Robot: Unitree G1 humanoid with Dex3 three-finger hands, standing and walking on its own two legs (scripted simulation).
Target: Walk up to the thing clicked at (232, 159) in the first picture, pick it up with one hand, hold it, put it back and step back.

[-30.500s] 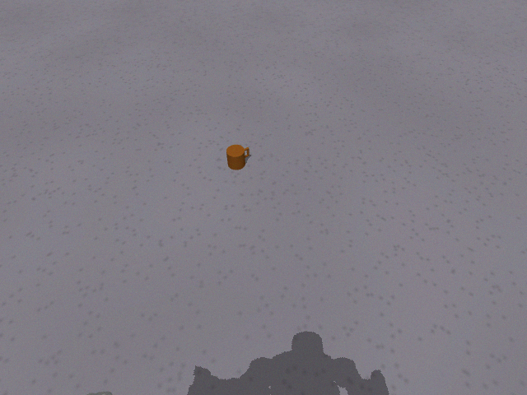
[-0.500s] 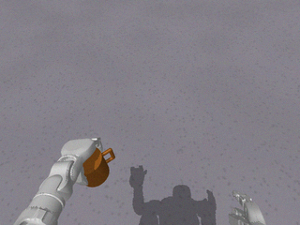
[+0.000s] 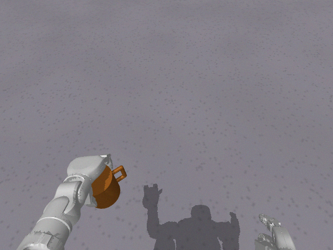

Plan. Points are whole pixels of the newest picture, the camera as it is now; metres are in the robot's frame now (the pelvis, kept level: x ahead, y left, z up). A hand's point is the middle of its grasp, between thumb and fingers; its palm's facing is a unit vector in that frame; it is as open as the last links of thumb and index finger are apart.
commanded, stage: crouch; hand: left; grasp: from above
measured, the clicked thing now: (105, 182) +0.30 +0.20 -0.09
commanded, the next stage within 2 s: lower in 1.74 s
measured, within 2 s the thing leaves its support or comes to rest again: neither
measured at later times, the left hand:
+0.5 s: hand (108, 197) +0.31 +0.23 -0.24, palm faces -0.44 +0.04 -0.90, open 11.9 cm
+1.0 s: hand (120, 209) +0.34 +0.24 -0.46, palm faces -0.48 -0.01 -0.88, open 11.8 cm
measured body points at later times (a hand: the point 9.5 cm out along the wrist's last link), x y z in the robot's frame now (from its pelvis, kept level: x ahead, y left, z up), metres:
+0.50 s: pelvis -0.03 +0.01 -0.11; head +0.09 +0.02 +0.32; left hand +0.33 +0.23 -0.19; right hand +0.05 -0.28 -0.23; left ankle +0.01 +0.13 -0.74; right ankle +0.02 -0.14 -0.74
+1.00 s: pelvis -0.06 +0.01 -0.29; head +0.15 +0.04 +0.10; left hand +0.36 +0.24 -0.41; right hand +0.00 -0.27 -0.42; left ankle +0.00 +0.13 -0.74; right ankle +0.02 -0.13 -0.74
